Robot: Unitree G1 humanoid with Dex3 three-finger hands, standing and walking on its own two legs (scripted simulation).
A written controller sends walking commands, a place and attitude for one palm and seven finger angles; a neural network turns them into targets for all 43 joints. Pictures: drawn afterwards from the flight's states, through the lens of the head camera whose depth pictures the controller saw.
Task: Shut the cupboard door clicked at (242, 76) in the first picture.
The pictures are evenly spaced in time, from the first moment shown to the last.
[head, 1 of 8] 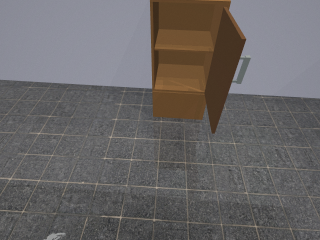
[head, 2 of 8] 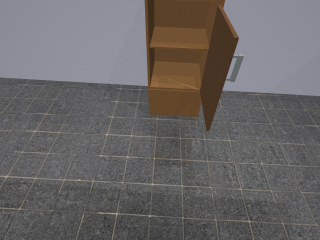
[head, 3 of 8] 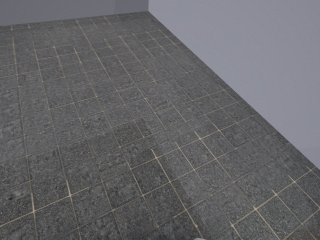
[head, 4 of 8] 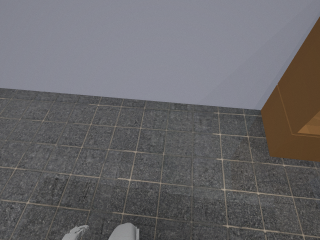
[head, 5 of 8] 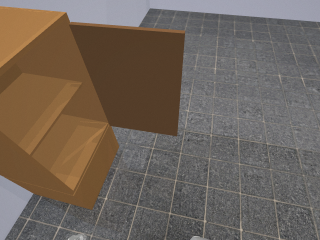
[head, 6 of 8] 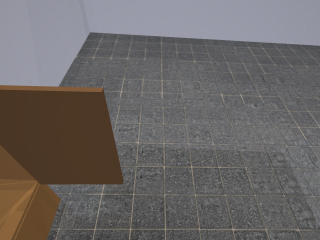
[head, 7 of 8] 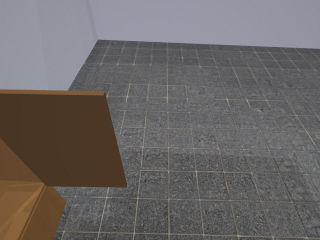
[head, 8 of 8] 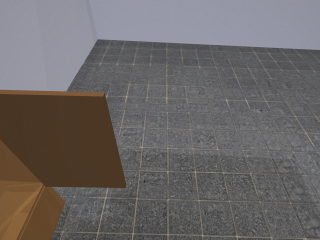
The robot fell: no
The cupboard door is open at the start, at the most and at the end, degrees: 92 92 92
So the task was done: no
